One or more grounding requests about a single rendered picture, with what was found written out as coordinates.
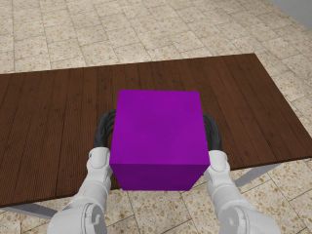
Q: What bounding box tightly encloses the carton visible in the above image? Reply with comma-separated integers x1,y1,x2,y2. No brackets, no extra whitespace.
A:
109,90,211,191

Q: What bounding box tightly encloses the left robot hand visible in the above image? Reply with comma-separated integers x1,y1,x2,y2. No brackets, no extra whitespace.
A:
94,109,117,148

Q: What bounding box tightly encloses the table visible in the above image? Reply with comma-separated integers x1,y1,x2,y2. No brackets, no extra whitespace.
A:
0,53,312,219

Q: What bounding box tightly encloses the robot right forearm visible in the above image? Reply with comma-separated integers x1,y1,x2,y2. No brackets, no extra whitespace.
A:
203,150,264,224

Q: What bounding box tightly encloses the right robot hand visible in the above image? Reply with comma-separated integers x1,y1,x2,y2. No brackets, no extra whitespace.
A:
202,112,223,151

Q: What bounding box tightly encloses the robot left forearm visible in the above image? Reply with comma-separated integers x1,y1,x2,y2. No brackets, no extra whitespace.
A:
47,147,113,234

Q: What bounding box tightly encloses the robot left upper arm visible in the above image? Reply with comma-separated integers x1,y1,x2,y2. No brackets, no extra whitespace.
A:
48,203,108,234

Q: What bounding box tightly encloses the robot right upper arm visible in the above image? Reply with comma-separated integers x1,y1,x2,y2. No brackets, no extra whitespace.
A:
218,205,281,234

